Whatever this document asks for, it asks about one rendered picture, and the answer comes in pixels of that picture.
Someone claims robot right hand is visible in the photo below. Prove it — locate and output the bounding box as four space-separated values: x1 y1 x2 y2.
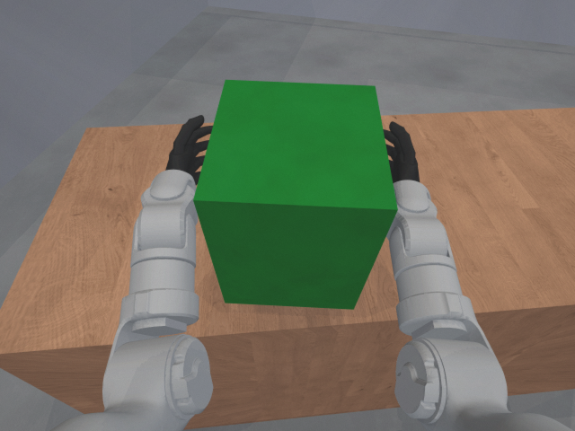
383 121 420 183

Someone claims robot right forearm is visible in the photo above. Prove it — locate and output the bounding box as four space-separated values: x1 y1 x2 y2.
386 180 508 400

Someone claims pedestal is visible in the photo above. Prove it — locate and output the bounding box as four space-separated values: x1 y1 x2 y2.
0 108 575 430

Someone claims carton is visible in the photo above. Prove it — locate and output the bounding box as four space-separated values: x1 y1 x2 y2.
193 80 398 310

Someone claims robot right upper arm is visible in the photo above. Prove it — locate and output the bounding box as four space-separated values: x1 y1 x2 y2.
394 338 573 431

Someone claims robot left upper arm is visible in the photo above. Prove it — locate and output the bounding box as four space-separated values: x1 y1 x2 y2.
50 334 213 431

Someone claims robot left hand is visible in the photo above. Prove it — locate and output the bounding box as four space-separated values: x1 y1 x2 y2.
165 115 213 185

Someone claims robot left forearm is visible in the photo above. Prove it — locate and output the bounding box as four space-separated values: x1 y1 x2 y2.
102 170 199 408

